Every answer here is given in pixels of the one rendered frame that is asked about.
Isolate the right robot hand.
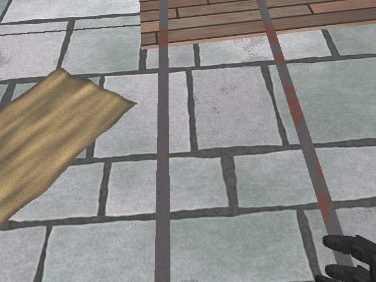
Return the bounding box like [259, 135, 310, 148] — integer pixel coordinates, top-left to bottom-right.
[315, 235, 376, 282]

